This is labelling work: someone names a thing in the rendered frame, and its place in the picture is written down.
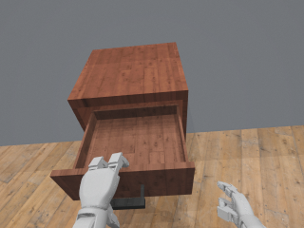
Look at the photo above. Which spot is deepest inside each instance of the right robot hand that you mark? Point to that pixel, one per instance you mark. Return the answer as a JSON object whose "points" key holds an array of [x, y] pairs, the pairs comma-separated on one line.
{"points": [[234, 209]]}

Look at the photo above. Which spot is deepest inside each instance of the handle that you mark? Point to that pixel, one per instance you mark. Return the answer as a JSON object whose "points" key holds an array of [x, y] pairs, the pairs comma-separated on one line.
{"points": [[129, 203]]}

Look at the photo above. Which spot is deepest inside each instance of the cabinet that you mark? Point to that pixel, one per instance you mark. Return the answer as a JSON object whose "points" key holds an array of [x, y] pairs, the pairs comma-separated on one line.
{"points": [[122, 77]]}

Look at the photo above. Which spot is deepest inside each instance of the left robot forearm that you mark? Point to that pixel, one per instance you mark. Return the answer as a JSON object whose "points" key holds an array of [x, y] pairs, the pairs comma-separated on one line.
{"points": [[91, 217]]}

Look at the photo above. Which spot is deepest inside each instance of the left robot hand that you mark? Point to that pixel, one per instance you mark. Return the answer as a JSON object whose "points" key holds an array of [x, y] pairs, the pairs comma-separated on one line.
{"points": [[99, 184]]}

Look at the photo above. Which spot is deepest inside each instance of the drawer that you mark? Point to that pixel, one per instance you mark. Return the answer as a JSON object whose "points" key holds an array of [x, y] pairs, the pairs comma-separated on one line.
{"points": [[150, 137]]}

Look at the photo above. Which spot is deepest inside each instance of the right robot forearm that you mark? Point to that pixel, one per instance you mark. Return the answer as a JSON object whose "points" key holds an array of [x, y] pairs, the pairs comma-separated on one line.
{"points": [[249, 221]]}

